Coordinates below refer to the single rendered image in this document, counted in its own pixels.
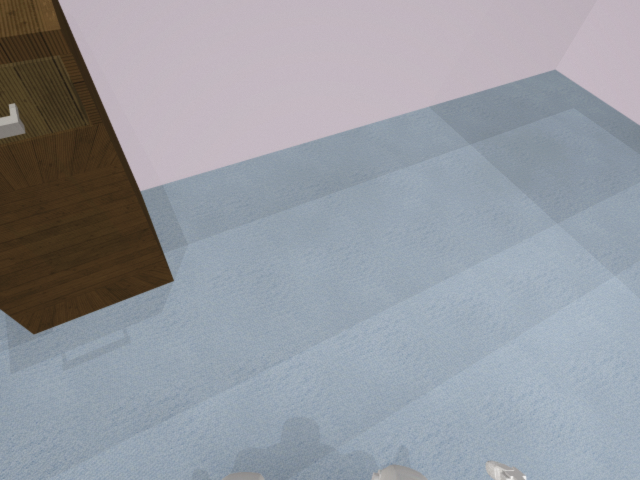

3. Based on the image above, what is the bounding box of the drawer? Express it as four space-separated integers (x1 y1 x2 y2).
0 55 90 145

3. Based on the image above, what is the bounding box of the handle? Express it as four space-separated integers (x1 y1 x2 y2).
0 103 25 139

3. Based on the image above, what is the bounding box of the cabinet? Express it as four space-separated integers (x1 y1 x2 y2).
0 0 174 334

